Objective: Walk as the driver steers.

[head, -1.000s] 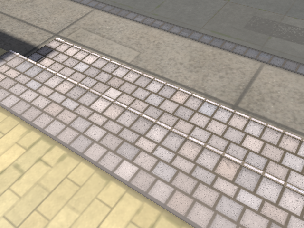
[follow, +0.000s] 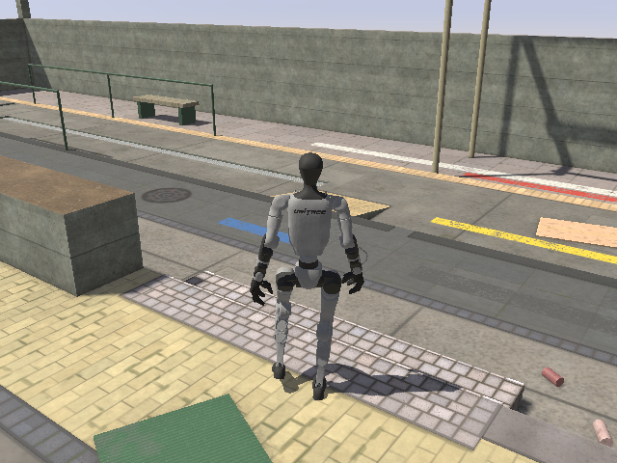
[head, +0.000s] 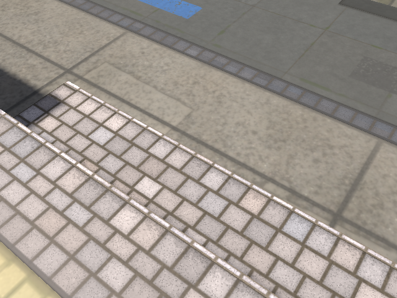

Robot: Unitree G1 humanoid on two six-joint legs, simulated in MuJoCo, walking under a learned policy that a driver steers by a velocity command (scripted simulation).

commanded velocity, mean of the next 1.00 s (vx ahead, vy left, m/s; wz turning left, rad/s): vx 0.20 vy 0.00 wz -0.29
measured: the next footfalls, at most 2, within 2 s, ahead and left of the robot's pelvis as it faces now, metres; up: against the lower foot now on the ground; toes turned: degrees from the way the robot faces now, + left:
left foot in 0.26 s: +0.31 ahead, +0.11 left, +0.00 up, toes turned +3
right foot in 0.76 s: +0.21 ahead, -0.07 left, +0.00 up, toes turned -17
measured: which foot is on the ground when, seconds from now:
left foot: up 0.00-0.24, down 0.26-0.76, up 0.78-1.00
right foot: down 0.00-0.28, up 0.30-0.74, down 0.76-1.00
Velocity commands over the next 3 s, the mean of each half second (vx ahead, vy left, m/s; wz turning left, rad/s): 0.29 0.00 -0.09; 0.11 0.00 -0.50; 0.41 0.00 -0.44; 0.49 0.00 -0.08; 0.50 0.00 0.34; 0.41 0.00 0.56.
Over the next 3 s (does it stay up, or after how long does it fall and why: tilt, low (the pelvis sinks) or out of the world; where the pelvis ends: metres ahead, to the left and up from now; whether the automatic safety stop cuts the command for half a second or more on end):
stays up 1.08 -0.50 -0.28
